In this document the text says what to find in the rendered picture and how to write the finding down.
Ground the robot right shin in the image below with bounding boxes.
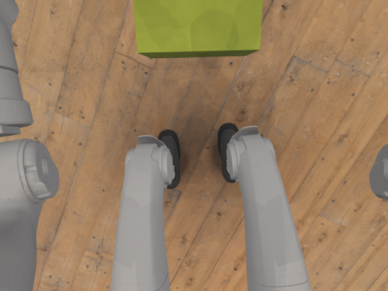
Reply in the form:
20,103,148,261
226,126,276,173

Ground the left robot forearm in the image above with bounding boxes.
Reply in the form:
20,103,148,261
0,0,33,137

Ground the carton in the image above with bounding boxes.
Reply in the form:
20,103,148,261
133,0,263,58

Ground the robot right upper arm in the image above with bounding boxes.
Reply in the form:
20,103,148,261
369,143,388,202

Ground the robot left upper arm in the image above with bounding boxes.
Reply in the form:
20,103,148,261
0,139,59,291

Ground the robot left thigh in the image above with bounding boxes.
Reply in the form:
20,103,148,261
110,143,172,291

